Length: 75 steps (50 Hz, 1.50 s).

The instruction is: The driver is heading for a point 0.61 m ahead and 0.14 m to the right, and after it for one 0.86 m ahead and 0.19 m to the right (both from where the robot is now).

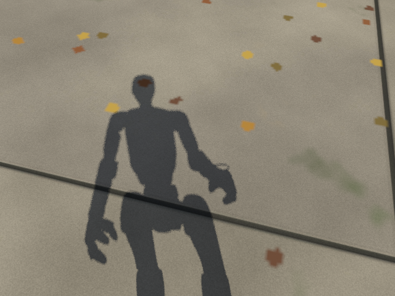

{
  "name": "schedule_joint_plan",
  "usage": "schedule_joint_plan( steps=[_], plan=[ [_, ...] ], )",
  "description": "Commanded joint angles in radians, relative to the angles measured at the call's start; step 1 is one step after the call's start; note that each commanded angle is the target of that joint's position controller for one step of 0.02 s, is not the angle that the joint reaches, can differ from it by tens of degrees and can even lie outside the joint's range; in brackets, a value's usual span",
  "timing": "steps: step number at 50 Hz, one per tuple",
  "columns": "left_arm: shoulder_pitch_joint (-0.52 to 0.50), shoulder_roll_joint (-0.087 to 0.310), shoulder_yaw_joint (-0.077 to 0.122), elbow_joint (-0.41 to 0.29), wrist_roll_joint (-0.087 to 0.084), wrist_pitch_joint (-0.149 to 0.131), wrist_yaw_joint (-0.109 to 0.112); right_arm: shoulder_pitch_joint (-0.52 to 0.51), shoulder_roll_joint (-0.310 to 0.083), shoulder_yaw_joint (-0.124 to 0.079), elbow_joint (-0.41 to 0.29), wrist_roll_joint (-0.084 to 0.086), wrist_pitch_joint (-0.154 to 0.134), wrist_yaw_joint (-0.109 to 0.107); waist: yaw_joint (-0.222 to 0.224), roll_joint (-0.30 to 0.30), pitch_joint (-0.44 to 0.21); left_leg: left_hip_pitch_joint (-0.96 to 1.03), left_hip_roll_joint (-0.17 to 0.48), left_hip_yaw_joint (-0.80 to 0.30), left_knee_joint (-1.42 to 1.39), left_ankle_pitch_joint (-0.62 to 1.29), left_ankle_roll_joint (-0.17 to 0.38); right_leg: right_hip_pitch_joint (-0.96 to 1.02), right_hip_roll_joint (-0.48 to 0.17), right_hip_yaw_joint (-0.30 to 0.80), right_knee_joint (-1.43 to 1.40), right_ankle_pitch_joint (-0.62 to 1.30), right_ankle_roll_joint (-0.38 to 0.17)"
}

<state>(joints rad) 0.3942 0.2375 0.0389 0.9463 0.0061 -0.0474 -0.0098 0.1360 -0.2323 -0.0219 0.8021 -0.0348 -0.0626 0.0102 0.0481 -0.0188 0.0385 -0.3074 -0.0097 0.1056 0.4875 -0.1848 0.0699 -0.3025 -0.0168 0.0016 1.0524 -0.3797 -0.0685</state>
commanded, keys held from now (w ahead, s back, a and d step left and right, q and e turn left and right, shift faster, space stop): w+e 0.64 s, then w+q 0.36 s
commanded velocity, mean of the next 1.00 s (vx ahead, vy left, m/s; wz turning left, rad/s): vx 0.50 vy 0.00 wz -0.31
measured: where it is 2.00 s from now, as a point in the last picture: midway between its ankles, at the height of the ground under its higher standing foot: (255, 205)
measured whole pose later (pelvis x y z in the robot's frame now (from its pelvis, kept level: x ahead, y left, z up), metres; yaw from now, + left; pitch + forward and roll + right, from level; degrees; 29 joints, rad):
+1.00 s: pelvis +0.53 -0.11 -0.02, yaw -19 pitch +1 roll +0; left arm 0.41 0.26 0.04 0.97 0.03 -0.07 0.02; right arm 0.09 -0.24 -0.03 0.78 -0.03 -0.04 0.03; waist 0.04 0.00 0.05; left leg -0.45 -0.04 0.08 0.53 -0.12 0.12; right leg 0.13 0.09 -0.02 0.37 -0.45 -0.09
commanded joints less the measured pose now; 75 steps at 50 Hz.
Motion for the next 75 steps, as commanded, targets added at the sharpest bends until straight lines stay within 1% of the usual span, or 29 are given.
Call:
schedule_joint_plan(
  steps=[1, 5, 10, 15, 19, 21, 22, 23, 24, 26, 27, 30, 32, 35, 43, 47, 49, 50, 51, 52, 53, 54, 56, 61, 64, 69, 73, 74, 75],
  plan=[
    [0.029, 0.079, 0.025, -0.039, 0.018, 0.013, -0.010, 0.112, -0.087, -0.026, 0.005, 0.013, -0.022, -0.011, -0.043, 0.127, -0.009, 0.193, 0.273, -0.257, -0.328, 0.048, 0.066, -0.233, -0.074, 0.048, 0.058, 0.089, 0.000],
    [-0.067, 0.053, 0.030, -0.070, 0.021, 0.036, -0.031, 0.166, -0.102, -0.034, 0.041, 0.022, -0.050, -0.018, -0.031, 0.093, 0.014, 0.213, 0.261, -0.121, -0.360, 0.214, 0.070, -0.327, -0.081, 0.032, 0.047, 0.198, 0.021],
    [-0.243, 0.029, 0.018, -0.134, 0.022, 0.036, -0.047, 0.221, -0.088, -0.031, 0.079, 0.018, -0.048, -0.024, -0.053, 0.084, 0.055, 0.241, 0.233, 0.014, -0.360, 0.307, 0.066, -0.389, -0.074, -0.015, -0.158, 0.357, 0.034],
    [-0.389, 0.026, 0.003, -0.199, 0.029, 0.033, -0.061, 0.294, -0.121, -0.038, 0.121, 0.016, -0.038, -0.035, -0.087, 0.079, 0.077, 0.342, 0.266, 0.094, -0.318, 0.464, 0.052, -0.330, -0.041, -0.112, -0.376, 0.363, -0.013],
    [-0.303, 0.062, 0.019, -0.189, 0.033, 0.035, -0.048, 0.283, -0.170, -0.050, 0.132, 0.011, -0.014, -0.048, -0.029, 0.117, -0.004, 0.441, 0.282, 0.152, -0.065, 0.968, 0.036, -0.164, 0.066, -0.178, -0.422, 0.170, -0.096],
    [-0.078, 0.110, 0.049, -0.123, 0.039, 0.021, -0.032, 0.267, -0.193, -0.057, 0.121, 0.013, 0.006, -0.044, 0.071, 0.088, -0.133, 0.344, 0.271, 0.165, 0.304, 0.876, 0.020, 0.127, 0.121, -0.152, -0.531, 0.148, -0.156],
    [0.052, 0.203, 0.082, -0.094, 0.049, 0.019, -0.015, 0.268, -0.161, -0.049, 0.090, 0.012, 0.003, -0.039, 0.118, -0.014, -0.227, 0.121, 0.233, 0.167, 0.614, 0.489, -0.012, 0.367, -0.054, 0.093, -0.579, 0.047, -0.214],
    [-0.010, 0.305, 0.107, -0.121, 0.029, 0.031, -0.009, 0.272, -0.078, -0.037, 0.009, 0.028, -0.008, -0.015, 0.036, -0.254, -0.291, -0.330, -0.021, 0.070, 0.983, -0.358, -0.077, 0.621, -0.321, 0.685, -0.710, 0.074, -0.387],
    [0.002, 0.282, 0.102, -0.124, 0.006, 0.043, -0.005, 0.141, -0.151, -0.047, -0.015, 0.014, -0.021, -0.013, 0.080, -0.043, -0.249, -0.444, 0.022, -0.129, 1.001, -0.295, -0.065, 0.590, -0.313, 0.670, -0.774, 0.139, -0.366],
    [-0.090, 0.187, 0.077, -0.113, 0.002, 0.036, 0.006, 0.132, -0.128, -0.039, -0.016, 0.028, -0.042, -0.011, -0.008, 0.064, -0.049, -0.396, 0.108, -0.137, 0.822, -0.148, -0.057, 0.333, -0.252, 0.440, -0.802, 0.345, -0.285],
    [-0.125, 0.162, 0.069, -0.115, -0.002, 0.027, 0.010, 0.136, -0.124, -0.040, -0.014, 0.012, -0.030, -0.013, -0.044, 0.074, -0.021, -0.338, 0.127, -0.144, 0.754, -0.143, -0.066, 0.249, -0.199, 0.363, -0.810, 0.425, -0.254],
    [-0.131, 0.153, 0.060, -0.117, -0.011, -0.004, 0.006, 0.177, -0.097, -0.035, -0.012, -0.017, 0.024, -0.006, -0.085, 0.027, -0.041, -0.241, 0.131, -0.129, 0.658, -0.131, -0.103, 0.149, -0.129, 0.274, -0.831, 0.558, -0.243],
    [-0.096, 0.177, 0.065, -0.110, -0.008, -0.012, 0.005, 0.111, -0.093, -0.034, -0.038, -0.014, 0.034, -0.001, -0.072, 0.018, -0.021, -0.275, 0.130, -0.113, 0.571, -0.069, -0.123, 0.127, -0.100, 0.254, -0.848, 0.533, -0.230],
    [-0.028, 0.151, 0.054, -0.087, -0.006, -0.017, 0.003, 0.018, -0.087, -0.029, -0.058, -0.008, 0.034, 0.008, -0.029, -0.011, 0.003, -0.334, 0.138, -0.089, 0.405, 0.079, -0.120, 0.186, -0.087, 0.208, -0.881, 0.554, -0.174],
    [0.074, 0.143, 0.031, -0.033, 0.019, -0.031, 0.019, -0.175, -0.086, -0.017, -0.113, 0.013, 0.024, 0.027, 0.045, -0.034, 0.047, -0.387, 0.082, -0.049, 0.163, 0.174, -0.031, 0.423, -0.147, 0.108, -0.890, 0.691, -0.108],
    [0.018, 0.167, 0.027, -0.024, 0.030, -0.035, 0.038, -0.073, -0.104, -0.027, -0.089, 0.014, 0.019, 0.023, -0.030, -0.056, 0.012, -0.186, -0.020, -0.011, 0.087, 0.031, 0.043, 0.454, -0.176, 0.023, -0.748, 1.111, -0.076],
    [-0.003, 0.186, 0.029, -0.023, 0.032, -0.028, 0.040, 0.164, -0.137, -0.048, -0.012, 0.007, 0.010, 0.010, -0.136, -0.050, -0.112, 0.071, -0.078, 0.004, 0.005, 0.018, 0.089, 0.426, -0.155, -0.024, -0.430, 1.232, -0.052],
    [-0.022, 0.179, 0.022, -0.046, 0.024, -0.032, 0.040, 0.324, -0.187, -0.066, 0.027, -0.012, 0.005, 0.000, -0.208, -0.007, -0.198, 0.321, 0.039, -0.150, -0.019, 0.002, 0.146, 0.234, -0.130, -0.050, -0.171, 0.991, -0.034],
    [0.055, 0.098, 0.006, -0.086, -0.007, -0.040, 0.023, 0.387, -0.315, -0.105, 0.032, -0.020, 0.010, -0.006, -0.161, 0.242, -0.303, 0.615, 0.330, -0.682, -0.066, -0.008, 0.330, -0.171, 0.075, -0.096, 0.275, 0.281, 0.031],
    [-0.005, 0.159, 0.018, -0.090, 0.028, -0.047, 0.019, 0.315, -0.254, -0.092, 0.037, 0.029, 0.020, 0.009, -0.139, 0.127, -0.292, 0.594, 0.346, -0.862, -0.184, 0.010, 0.337, -0.317, 0.097, 0.055, 0.355, -0.079, 0.012],
    [-0.075, 0.152, 0.016, -0.120, 0.026, -0.055, 0.010, 0.219, -0.234, -0.088, 0.019, 0.038, 0.024, 0.012, -0.101, 0.091, -0.134, 0.442, 0.321, -0.701, -0.202, -0.043, 0.309, -0.372, 0.026, 0.085, 0.331, 0.001, 0.009],
    [-0.109, 0.153, 0.012, -0.130, 0.023, -0.063, 0.005, 0.171, -0.177, -0.074, 0.010, 0.032, 0.026, 0.014, -0.084, 0.017, -0.058, 0.313, 0.284, -0.606, -0.238, 0.005, 0.277, -0.353, -0.014, 0.073, 0.262, 0.059, 0.014],
    [-0.105, 0.129, 0.007, -0.140, 0.038, -0.037, 0.002, 0.145, -0.138, -0.060, 0.021, 0.033, 0.020, 0.005, -0.026, 0.014, 0.008, 0.141, 0.191, -0.470, -0.279, 0.128, 0.219, -0.266, -0.057, 0.062, 0.138, 0.074, 0.043],
    [-0.173, 0.096, -0.004, -0.181, 0.039, 0.004, -0.002, 0.205, -0.180, -0.070, 0.039, 0.035, -0.003, 0.001, -0.026, 0.051, 0.016, 0.073, 0.122, -0.340, -0.295, 0.448, 0.198, -0.263, -0.063, -0.005, -0.070, 0.178, 0.114],
    [-0.249, 0.075, -0.013, -0.204, 0.029, 0.005, 0.000, 0.255, -0.163, -0.063, 0.057, 0.038, 0.002, -0.002, -0.061, 0.073, -0.021, 0.132, 0.076, -0.251, -0.214, 0.774, 0.112, -0.233, -0.035, -0.038, -0.224, 0.292, 0.115],
    [-0.326, 0.079, -0.020, -0.217, 0.015, 0.000, 0.006, 0.302, -0.145, -0.053, 0.074, 0.025, 0.023, -0.024, -0.114, 0.106, -0.054, 0.272, 0.089, -0.268, -0.138, 0.800, 0.058, -0.199, 0.013, -0.038, -0.398, 0.367, 0.078],
    [-0.148, 0.124, -0.006, -0.148, 0.024, -0.028, 0.024, 0.232, -0.162, -0.053, 0.068, 0.026, 0.021, -0.038, -0.019, 0.088, -0.070, 0.304, 0.108, -0.319, 0.057, 0.811, 0.041, 0.013, 0.033, 0.000, -0.626, 0.375, 0.011],
    [-0.069, 0.149, -0.001, -0.125, 0.030, -0.045, 0.032, 0.227, -0.154, -0.048, 0.057, 0.036, 0.011, -0.035, 0.011, 0.030, -0.127, 0.235, 0.066, -0.302, 0.183, 0.657, 0.019, 0.186, -0.051, 0.064, -0.661, 0.686, -0.014],
    [-0.018, 0.221, 0.011, -0.132, 0.032, -0.047, 0.035, 0.341, -0.088, -0.032, 0.044, 0.053, 0.006, -0.036, -0.028, -0.146, -0.261, 0.077, -0.031, -0.248, 0.425, 0.101, -0.012, 0.433, -0.316, 0.294, -0.553, 1.251, -0.137]
  ],
)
